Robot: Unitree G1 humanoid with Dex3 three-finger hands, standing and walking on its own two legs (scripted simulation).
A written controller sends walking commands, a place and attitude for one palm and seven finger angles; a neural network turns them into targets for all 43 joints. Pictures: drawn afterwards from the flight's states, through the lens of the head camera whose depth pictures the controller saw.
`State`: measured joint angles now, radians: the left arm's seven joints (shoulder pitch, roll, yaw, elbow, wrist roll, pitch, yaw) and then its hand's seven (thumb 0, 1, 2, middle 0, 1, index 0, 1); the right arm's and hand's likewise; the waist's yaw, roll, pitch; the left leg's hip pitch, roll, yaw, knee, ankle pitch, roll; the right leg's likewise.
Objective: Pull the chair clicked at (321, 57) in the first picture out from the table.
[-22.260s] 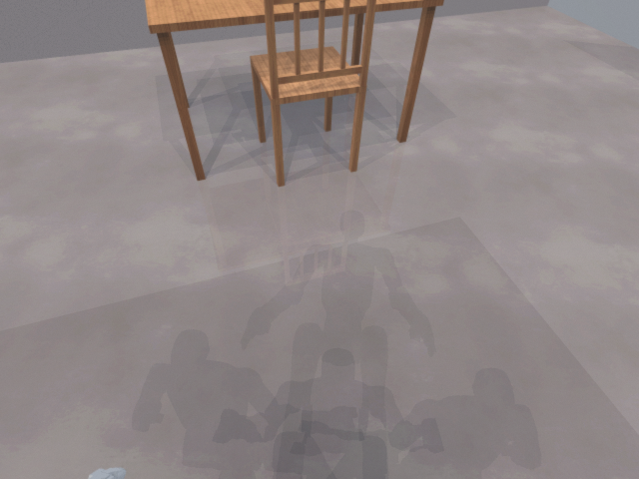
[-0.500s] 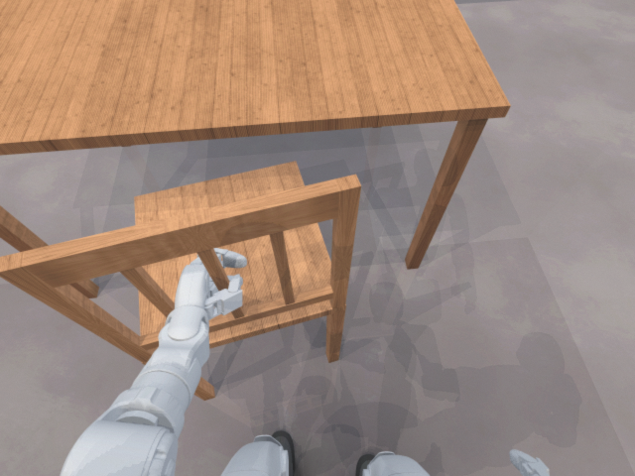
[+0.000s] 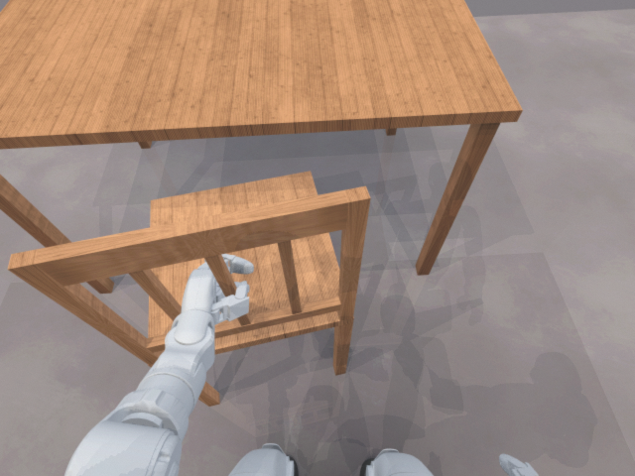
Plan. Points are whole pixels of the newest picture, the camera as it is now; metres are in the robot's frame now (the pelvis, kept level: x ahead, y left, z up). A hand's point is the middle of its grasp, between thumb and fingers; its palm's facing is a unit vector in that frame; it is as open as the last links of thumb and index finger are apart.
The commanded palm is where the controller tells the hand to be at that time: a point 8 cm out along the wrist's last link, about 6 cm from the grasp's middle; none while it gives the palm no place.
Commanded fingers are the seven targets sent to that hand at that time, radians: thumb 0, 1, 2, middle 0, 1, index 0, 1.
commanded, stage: step backward, pulling the chair out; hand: left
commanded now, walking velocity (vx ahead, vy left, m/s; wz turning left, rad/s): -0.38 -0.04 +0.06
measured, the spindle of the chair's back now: (231, 291) +0.38 +0.14 -0.08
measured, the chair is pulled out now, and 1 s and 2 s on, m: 0.20 0.28 0.47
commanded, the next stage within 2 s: none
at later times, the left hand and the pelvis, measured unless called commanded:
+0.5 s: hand (236, 317) +0.33 +0.12 -0.06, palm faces -0.03 -0.99 -0.17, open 5.1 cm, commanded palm +0.32 +0.18 -0.05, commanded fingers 0.00 0.90 0.90 -0.50 -1.45 -0.50 -1.45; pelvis -0.04 +0.01 +0.00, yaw +1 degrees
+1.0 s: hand (227, 361) +0.27 +0.13 -0.06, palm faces -0.01 -0.99 -0.16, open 5.1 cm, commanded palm +0.26 +0.18 -0.05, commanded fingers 0.00 0.90 0.90 -0.50 -1.45 -0.50 -1.45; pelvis -0.11 +0.00 +0.01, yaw +3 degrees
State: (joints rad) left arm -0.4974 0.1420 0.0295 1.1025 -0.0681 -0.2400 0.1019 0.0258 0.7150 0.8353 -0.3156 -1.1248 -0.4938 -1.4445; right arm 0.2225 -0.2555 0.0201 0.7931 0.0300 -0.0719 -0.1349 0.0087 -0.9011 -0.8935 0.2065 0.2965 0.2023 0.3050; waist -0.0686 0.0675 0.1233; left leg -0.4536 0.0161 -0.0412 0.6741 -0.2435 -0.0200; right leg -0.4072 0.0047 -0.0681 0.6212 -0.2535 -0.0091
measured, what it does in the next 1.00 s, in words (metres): walks backwards: left foot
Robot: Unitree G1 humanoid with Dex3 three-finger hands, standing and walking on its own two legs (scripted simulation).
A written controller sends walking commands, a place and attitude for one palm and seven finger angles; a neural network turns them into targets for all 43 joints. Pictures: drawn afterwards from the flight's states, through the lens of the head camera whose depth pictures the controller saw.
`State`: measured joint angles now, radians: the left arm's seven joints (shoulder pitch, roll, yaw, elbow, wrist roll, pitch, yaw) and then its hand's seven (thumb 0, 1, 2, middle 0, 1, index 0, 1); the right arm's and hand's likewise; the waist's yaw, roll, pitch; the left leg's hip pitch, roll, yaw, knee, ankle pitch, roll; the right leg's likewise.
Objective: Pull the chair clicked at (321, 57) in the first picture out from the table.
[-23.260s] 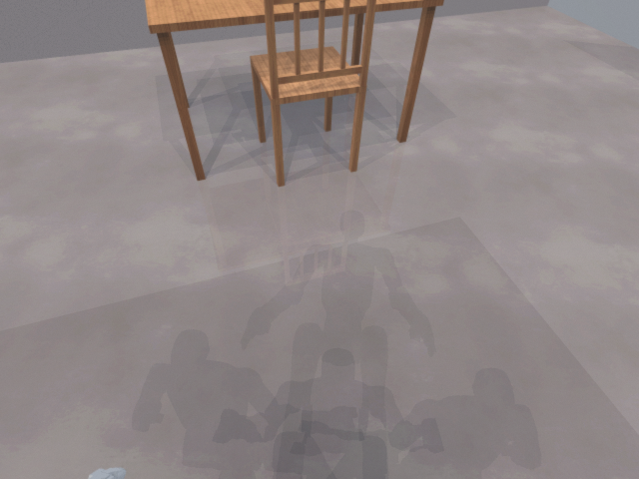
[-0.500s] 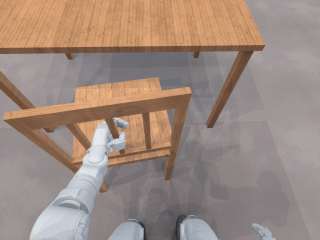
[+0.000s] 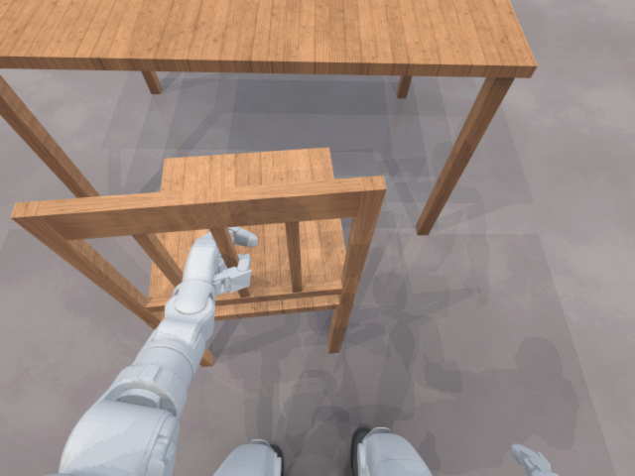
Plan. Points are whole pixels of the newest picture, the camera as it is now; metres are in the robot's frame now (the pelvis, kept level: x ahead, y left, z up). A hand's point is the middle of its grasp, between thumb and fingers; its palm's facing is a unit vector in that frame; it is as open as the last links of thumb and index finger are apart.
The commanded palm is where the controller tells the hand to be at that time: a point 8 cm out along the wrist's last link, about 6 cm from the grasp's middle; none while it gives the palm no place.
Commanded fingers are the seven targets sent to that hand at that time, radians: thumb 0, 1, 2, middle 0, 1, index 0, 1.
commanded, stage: step backward, pulling the chair out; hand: left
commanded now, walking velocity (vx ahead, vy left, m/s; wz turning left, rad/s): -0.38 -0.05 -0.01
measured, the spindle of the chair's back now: (233, 264) +0.40 +0.13 -0.09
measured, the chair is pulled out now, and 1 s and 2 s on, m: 0.28 0.47 0.60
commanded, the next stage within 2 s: stop walking, hand still on the chair in 1.18 s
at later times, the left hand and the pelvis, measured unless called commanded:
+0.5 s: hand (232, 332) +0.29 +0.12 -0.06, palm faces -0.04 -0.98 -0.17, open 5.1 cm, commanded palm +0.29 +0.17 -0.06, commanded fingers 0.00 0.90 0.90 -0.50 -1.45 -0.50 -1.45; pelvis -0.08 +0.00 +0.00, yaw -2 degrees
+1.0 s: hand (225, 410) +0.19 +0.12 -0.06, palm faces -0.02 -0.98 -0.18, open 5.1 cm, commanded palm +0.19 +0.17 -0.06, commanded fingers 0.00 0.90 0.90 -0.50 -1.45 -0.50 -1.45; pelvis -0.18 -0.01 +0.00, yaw -3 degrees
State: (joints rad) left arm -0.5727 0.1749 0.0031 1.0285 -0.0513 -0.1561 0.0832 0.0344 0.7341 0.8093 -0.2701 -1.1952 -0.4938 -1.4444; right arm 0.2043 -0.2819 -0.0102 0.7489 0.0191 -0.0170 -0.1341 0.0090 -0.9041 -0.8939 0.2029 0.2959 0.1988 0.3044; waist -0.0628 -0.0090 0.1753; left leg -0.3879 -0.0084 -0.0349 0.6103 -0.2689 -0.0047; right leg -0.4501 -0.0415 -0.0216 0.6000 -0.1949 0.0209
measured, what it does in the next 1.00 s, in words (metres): walks backwards: right foot, then right foot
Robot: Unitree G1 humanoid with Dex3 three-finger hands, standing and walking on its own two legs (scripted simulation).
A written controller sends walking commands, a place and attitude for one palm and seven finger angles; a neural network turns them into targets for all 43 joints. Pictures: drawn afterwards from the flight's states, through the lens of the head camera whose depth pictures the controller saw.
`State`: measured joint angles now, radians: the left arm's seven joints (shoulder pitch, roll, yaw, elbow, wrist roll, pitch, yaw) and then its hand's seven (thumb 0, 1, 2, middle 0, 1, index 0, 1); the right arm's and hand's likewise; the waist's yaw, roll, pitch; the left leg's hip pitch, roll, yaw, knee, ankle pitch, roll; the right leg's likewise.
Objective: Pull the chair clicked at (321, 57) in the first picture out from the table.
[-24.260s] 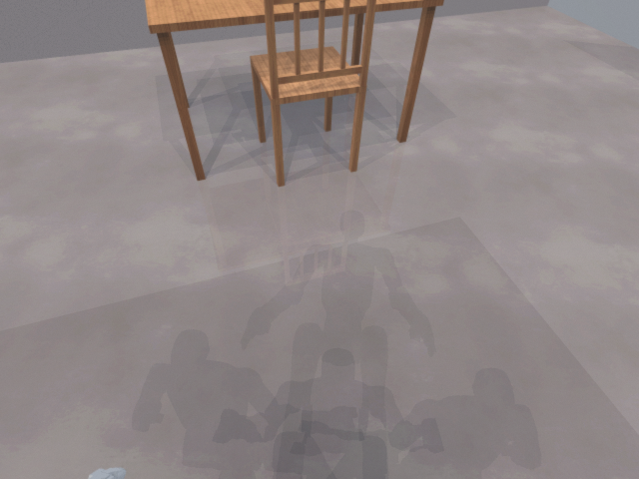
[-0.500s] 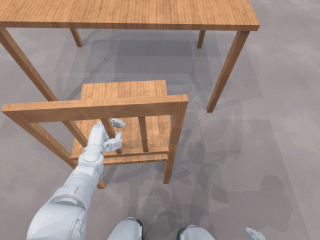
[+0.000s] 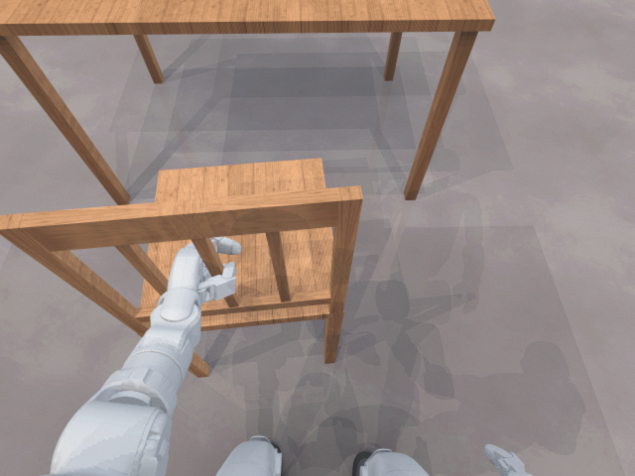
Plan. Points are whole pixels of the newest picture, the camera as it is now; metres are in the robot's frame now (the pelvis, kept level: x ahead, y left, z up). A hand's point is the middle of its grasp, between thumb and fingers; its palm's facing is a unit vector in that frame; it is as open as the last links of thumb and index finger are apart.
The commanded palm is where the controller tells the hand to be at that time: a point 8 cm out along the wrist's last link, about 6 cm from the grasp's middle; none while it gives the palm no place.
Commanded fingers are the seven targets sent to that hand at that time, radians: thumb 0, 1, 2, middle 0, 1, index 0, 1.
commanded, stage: step backward, pulling the chair out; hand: left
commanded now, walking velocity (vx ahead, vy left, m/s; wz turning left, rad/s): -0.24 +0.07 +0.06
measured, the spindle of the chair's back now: (219, 274) +0.39 +0.17 -0.09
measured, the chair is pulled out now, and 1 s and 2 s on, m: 0.47 0.60 0.60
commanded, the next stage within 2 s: stop walking, hand still on the chair in 0.18 s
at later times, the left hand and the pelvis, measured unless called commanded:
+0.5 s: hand (219, 357) +0.26 +0.14 -0.06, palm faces +0.05 -0.98 -0.18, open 5.1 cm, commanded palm +0.24 +0.19 -0.04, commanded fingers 0.00 0.90 0.90 -0.50 -1.45 -0.50 -1.45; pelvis -0.07 -0.01 +0.00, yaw +1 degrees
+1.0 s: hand (216, 374) +0.24 +0.14 -0.06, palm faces +0.01 -0.98 -0.19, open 5.2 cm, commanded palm +0.22 +0.20 -0.04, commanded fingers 0.00 0.90 0.90 -0.50 -1.45 -0.50 -1.45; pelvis -0.02 +0.01 +0.01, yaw +0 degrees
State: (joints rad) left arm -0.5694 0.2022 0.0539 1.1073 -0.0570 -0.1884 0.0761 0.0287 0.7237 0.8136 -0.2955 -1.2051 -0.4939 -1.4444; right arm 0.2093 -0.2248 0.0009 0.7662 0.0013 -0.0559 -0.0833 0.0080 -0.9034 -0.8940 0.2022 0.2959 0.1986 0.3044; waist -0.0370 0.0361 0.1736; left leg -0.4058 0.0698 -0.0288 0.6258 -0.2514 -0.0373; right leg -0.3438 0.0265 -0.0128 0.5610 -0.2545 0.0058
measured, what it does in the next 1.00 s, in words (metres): steps on the spot: left foot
